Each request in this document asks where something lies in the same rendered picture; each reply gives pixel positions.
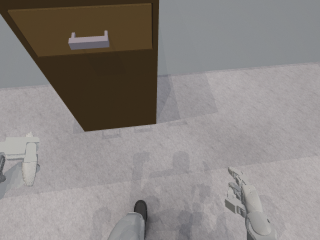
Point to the right robot forearm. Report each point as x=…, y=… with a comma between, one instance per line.
x=259, y=227

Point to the left robot hand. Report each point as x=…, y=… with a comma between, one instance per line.
x=19, y=148

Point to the cabinet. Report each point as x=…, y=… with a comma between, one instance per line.
x=102, y=90

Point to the right robot hand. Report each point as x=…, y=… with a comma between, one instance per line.
x=247, y=199

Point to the handle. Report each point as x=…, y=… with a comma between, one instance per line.
x=91, y=42

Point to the left robot shin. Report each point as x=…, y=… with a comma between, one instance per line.
x=134, y=213

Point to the drawer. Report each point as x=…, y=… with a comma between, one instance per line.
x=48, y=30

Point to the robot left foot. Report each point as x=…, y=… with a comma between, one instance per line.
x=141, y=208

